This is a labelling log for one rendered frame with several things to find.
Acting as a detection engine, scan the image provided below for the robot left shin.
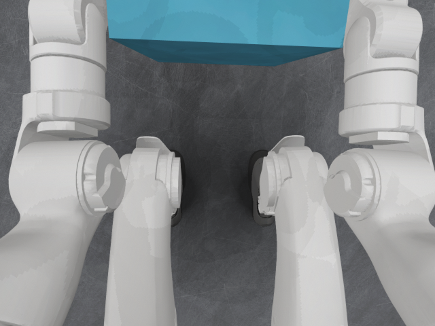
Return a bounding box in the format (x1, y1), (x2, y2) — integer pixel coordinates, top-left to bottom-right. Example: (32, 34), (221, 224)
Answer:
(120, 137), (177, 215)

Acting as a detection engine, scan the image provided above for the robot right forearm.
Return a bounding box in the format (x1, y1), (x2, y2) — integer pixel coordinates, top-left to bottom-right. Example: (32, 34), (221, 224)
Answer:
(338, 0), (435, 173)

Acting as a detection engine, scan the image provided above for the carton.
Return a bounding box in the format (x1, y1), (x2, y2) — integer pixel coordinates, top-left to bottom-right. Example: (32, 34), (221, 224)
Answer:
(106, 0), (350, 67)

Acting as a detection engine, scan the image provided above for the robot right upper arm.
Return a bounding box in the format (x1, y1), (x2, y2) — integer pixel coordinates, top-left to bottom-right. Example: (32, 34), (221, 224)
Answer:
(324, 148), (435, 326)

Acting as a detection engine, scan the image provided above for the robot left upper arm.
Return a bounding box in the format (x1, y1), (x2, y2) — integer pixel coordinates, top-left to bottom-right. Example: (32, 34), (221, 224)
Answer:
(0, 140), (126, 326)

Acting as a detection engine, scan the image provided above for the robot left forearm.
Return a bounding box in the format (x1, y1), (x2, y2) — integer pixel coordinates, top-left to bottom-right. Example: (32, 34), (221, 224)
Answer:
(9, 0), (111, 201)

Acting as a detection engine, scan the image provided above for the left robot thigh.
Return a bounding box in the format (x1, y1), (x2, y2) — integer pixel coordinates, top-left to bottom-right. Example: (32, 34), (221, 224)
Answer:
(104, 148), (181, 326)

